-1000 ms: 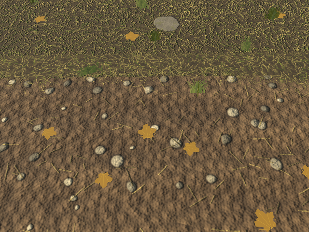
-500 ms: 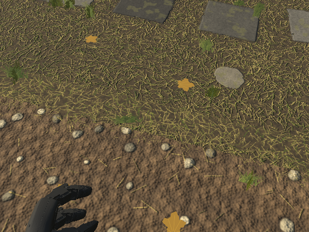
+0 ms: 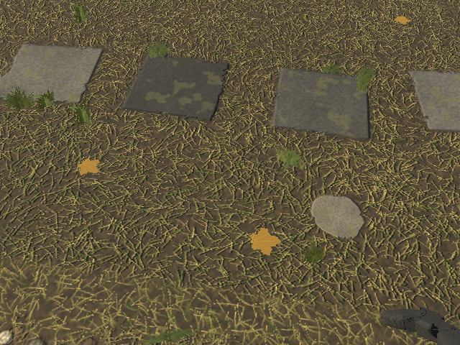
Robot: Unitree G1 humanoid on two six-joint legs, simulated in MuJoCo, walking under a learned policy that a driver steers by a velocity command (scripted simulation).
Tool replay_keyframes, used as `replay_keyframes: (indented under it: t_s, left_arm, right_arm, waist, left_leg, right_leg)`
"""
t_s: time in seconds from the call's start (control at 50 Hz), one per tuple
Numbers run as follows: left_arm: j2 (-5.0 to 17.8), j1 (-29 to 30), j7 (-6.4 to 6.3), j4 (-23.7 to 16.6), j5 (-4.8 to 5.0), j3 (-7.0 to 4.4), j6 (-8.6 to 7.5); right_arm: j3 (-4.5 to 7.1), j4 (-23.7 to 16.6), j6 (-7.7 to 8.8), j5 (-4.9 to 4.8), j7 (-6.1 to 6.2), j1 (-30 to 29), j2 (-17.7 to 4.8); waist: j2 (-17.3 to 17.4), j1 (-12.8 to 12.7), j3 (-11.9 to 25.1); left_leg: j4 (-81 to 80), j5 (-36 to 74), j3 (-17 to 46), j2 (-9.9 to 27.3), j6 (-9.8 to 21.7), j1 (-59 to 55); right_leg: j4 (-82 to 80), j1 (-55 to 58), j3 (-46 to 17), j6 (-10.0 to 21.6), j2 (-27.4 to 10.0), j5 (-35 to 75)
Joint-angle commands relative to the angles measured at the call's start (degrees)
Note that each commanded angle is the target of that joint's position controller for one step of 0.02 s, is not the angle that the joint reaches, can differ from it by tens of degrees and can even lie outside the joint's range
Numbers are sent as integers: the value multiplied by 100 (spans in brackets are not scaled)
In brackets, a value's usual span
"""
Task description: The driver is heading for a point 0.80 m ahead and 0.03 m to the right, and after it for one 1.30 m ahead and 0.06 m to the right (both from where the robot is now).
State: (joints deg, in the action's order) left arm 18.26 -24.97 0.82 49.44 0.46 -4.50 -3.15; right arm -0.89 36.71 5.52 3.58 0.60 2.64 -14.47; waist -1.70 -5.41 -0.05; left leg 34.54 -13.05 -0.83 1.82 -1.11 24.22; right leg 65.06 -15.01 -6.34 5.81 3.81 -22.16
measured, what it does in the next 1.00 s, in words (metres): walks ahead: right foot, then left foot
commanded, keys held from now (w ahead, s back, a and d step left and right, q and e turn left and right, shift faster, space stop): w+e+shift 0.26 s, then w+shift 0.02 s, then w+q+shift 0.72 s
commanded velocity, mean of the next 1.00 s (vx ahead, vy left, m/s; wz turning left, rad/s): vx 1.00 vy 0.00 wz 0.04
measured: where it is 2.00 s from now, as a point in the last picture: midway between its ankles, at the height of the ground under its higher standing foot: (278, 108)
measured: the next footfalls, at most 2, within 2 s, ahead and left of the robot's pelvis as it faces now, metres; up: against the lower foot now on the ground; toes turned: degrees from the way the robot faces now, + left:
right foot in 0.34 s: +0.48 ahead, -0.11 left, +0.00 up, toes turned -21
left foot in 0.80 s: +0.93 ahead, -0.08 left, +0.00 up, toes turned -1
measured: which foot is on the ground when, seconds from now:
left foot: down 0.00-0.34, up 0.36-0.78, down 0.80-1.00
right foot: up 0.00-0.32, down 0.34-0.80, up 0.82-1.00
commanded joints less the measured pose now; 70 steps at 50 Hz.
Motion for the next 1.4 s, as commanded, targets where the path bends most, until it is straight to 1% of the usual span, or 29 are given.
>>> replay_keyframes:
  t_s: [0.02,0.12,0.24,0.32,0.34,0.36,0.38,0.42,0.44,0.52,0.66,0.72,0.76,0.78,0.8,0.82,0.84,0.86,0.9,0.96,1.04,1.14,1.22,1.24,1.26,1.28,1.3,1.34,1.4]
  left_arm:
    - [318,875,107,-728,-152,-4,27]
    - [-81,1792,336,-1405,-248,156,320]
    - [87,2573,542,-1748,-212,311,295]
    - [691,-238,286,-794,-340,32,208]
    - [1074,-445,125,-568,-327,-141,241]
    - [1736,252,28,-905,-445,-219,258]
    - [1530,54,-15,-1090,-279,-250,294]
    - [966,529,-107,-838,-307,-108,138]
    - [764,731,-107,-788,-332,-42,12]
    - [335,713,-12,-480,-187,83,-374]
    - [342,436,-42,-292,-81,151,-576]
    - [708,306,-254,-247,-149,91,-440]
    - [1067,671,-382,-379,-283,-20,-193]
    - [1162,1051,-385,-519,-343,-60,-84]
    - [922,1258,-269,-499,-341,-21,-66]
    - [-172,1225,-159,-904,-423,280,-224]
    - [-59,941,-106,-1455,-220,372,-369]
    - [317,1340,-99,-1431,-290,382,-498]
    - [396,1549,-90,-1418,-378,390,-453]
    - [272,1568,-47,-1505,-507,485,-52]
    - [69,2804,50,-2024,-326,605,-37]
    - [204,3190,7,-2227,-221,568,-123]
    - [984,279,-267,-1442,-323,197,-299]
    - [1247,-608,-332,-1242,-456,141,-346]
    - [1738,-138,-216,-1267,-438,-47,-287]
    - [963,523,-153,-1581,-346,32,-207]
    - [295,849,-146,-1684,-130,190,-294]
    - [307,978,-54,-1355,-5,174,-374]
    - [400,1185,-29,-1074,-10,106,-425]
  right_arm:
    - [384,192,-4,-23,37,1463,-714]
    - [324,755,201,-254,-60,1762,-405]
    - [421,947,271,-230,7,1794,-975]
    - [500,854,-1,-170,110,1660,-1525]
    - [482,902,-58,-125,48,1773,-1274]
    - [258,520,-59,-270,4,2830,-478]
    - [330,314,1,-354,27,2167,-1060]
    - [292,399,-4,-380,-10,1693,-964]
    - [269,518,-92,-310,-54,1743,-845]
    - [270,730,-465,-264,-249,1678,-497]
    - [157,285,-280,-353,-484,239,-160]
    - [239,398,-306,-293,-489,501,-472]
    - [420,779,-369,-316,-423,2022,-900]
    - [586,1132,-393,-295,-340,3260,-1201]
    - [746,1252,-432,-339,-215,3643,-1420]
    - [809,1261,-504,-334,-175,3142,-1745]
    - [878,980,-528,-247,-153,2779,-2027]
    - [832,828,-513,-224,-104,2548,-1577]
    - [705,929,-428,-272,-80,2197,-1164]
    - [629,821,-181,-341,-82,1935,-1111]
    - [709,809,-101,-400,-120,2137,-1215]
    - [824,839,-136,-389,-101,2370,-1384]
    - [840,723,-53,-352,-70,1767,-1501]
    - [608,558,-28,-314,-18,1863,-567]
    - [537,287,-95,-603,20,2898,-585]
    - [563,621,-229,-337,88,2563,-1020]
    - [492,304,-294,-583,46,1798,-886]
    - [511,59,-370,-483,9,998,-961]
    - [390,-127,-395,-496,-56,1073,-577]
  waist:
    - [538,971,225]
    - [743,563,-235]
    - [379,369,-565]
    - [741,-1073,794]
    - [42,-929,814]
    - [-1370,253,1571]
    - [-567,-349,2371]
    - [374,125,315]
    - [604,387,15]
    - [274,763,-681]
    - [69,496,-750]
    - [-276,712,-197]
    - [-585,1583,575]
    - [-484,2189,998]
    - [143,2351,844]
    - [1708,1423,415]
    - [1739,1136,1572]
    - [454,1202,951]
    - [-436,626,-122]
    - [-329,278,-517]
    - [129,779,-681]
    - [493,1121,-229]
    - [477,-328,1229]
    - [-774,-334,1837]
    - [-2523,377,3099]
    - [-846,339,2612]
    - [-1035,82,1698]
    - [-9,190,697]
    - [-97,660,272]
  left_leg:
    - [-2011,-1088,2305,1795,843,-2856]
    - [-2345,1594,270,1445,540,-2323]
    - [-2431,5095,-1474,904,232,-1860]
    - [1217,6701,-1195,1278,435,-1460]
    - [3587,2052,-1178,496,411,-296]
    - [5811,-1909,-579,60,331,1374]
    - [6112,-1198,409,-84,393,1870]
    - [5367,-472,424,303,393,2057]
    - [4975,-404,549,468,381,1627]
    - [3732,101,665,744,298,1276]
    - [832,2501,-550,329,775,1107]
    - [346,2096,-1077,-418,1001,471]
    - [507,1141,-1034,-820,1193,-1016]
    - [380,528,-624,-792,1440,-2252]
    - [-12,132,-59,-531,1712,-2973]
    - [465,1374,1666,276,2150,-3769]
    - [-1183,-628,4445,1149,3163,-4790]
    - [-2156,-1683,4860,1284,2811,-4153]
    - [-2270,-952,3846,850,2290,-2265]
    - [-2535,-240,2653,112,2101,-514]
    - [-2614,1259,2094,-376,1759,-274]
    - [-1978,2981,2350,-146,1356,-1666]
    - [1641,4314,2041,-467,688,-1486]
    - [3535,-745,1405,-899,634,-349]
    - [5206,-2118,1004,-1416,419,948]
    - [5218,-1457,965,-745,451,1211]
    - [5207,-1359,1047,-463,170,1480]
    - [4663,-1296,806,-154,41,1626]
    - [3298,-1288,823,44,59,1289]
  right_leg:
    - [1022,-3168,219,-14,-726,580]
    - [641,-3476,455,-79,-995,966]
    - [-1881,-1545,1708,254,-319,2322]
    - [-2698,2020,974,806,153,1725]
    - [-2979,3005,224,892,-304,1134]
    - [-3070,4138,-2373,1211,-2113,1835]
    - [-4200,4162,-3407,1447,-2350,599]
    - [-4967,1983,-2315,1166,-2175,177]
    - [-5093,1130,-1809,1004,-2000,493]
    - [-5841,-71,-179,483,-1500,1264]
    - [-6119,1006,1907,-251,-1120,4884]
    - [-5182,2213,2077,-486,-1281,7880]
    - [-3138,2229,2016,-520,-1506,9191]
    - [-1384,1568,1878,-437,-1537,8609]
    - [978,527,1952,-397,-799,4888]
    - [3064,-2061,1422,-581,113,-635]
    - [3562,-3481,207,-626,138,-726]
    - [2878,-3699,-47,-503,-279,-119]
    - [1643,-3048,37,-594,-726,289]
    - [367,-2124,295,-887,-1052,267]
    - [-1886,-1679,673,-974,-922,2125]
    - [-3409,-1158,608,-760,-482,2747]
    - [-3689,2042,365,-407,-698,2431]
    - [-3158,3391,-852,-292,-2311,4186]
    - [-3657,4426,-3957,897,-3482,4927]
    - [-3782,3659,-3262,870,-3022,4337]
    - [-3999,3257,-2101,733,-2497,4343]
    - [-4245,2053,-1187,629,-2006,4944]
    - [-4703,1077,-657,666,-1917,5127]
